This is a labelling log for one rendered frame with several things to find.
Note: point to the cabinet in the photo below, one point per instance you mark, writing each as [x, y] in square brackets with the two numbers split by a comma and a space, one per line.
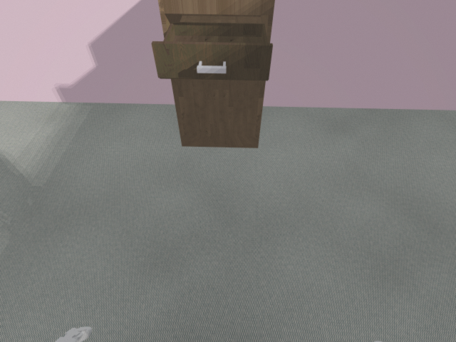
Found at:
[218, 113]

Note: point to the robot left hand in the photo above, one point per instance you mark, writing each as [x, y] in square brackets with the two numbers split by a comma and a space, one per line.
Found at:
[76, 334]

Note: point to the handle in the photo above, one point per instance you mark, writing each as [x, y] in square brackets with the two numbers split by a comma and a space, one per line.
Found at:
[211, 69]

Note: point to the drawer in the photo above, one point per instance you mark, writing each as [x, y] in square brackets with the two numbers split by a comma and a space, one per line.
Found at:
[244, 47]

